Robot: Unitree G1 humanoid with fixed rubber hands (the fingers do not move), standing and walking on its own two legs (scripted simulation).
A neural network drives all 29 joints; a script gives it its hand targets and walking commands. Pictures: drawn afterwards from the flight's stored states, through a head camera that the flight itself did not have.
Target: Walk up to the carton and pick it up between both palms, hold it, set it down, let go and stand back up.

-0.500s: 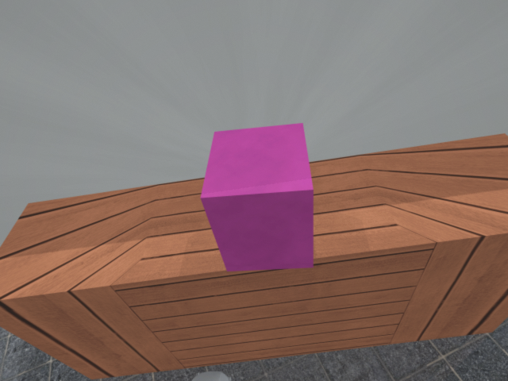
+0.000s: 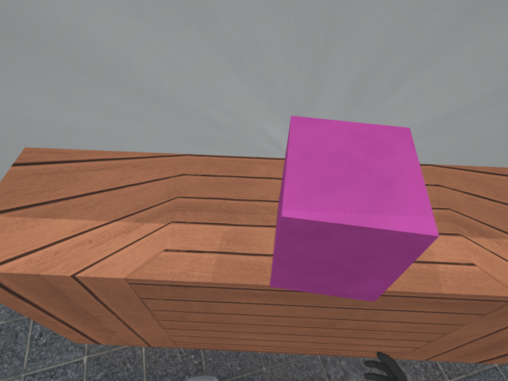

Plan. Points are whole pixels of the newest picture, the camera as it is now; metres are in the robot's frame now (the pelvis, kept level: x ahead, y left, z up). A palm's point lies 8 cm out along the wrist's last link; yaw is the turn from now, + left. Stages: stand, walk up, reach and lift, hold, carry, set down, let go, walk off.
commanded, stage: walk up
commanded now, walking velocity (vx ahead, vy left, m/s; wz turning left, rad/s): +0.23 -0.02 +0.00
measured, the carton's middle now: (334, 213) +0.40 -0.10 +0.01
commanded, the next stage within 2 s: none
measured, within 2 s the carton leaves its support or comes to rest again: neither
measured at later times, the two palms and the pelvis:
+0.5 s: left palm (140, 354) +0.16 +0.22 -0.12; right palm out of the picture +0.03 -0.24 -0.15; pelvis +0.09 -0.02 +0.00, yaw -2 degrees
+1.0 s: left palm out of the picture +0.06 +0.14 -0.09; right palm out of the picture +0.03 -0.33 -0.15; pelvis +0.04 -0.10 +0.02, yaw +0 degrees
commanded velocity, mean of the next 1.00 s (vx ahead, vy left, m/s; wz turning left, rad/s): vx -0.03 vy -0.04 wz -0.01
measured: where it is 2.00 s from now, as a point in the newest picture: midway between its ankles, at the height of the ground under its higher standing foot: outside the picture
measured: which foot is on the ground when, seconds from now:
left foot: down 0.00-0.52, up 0.54-1.00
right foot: up 0.00-0.48, down 0.50-1.00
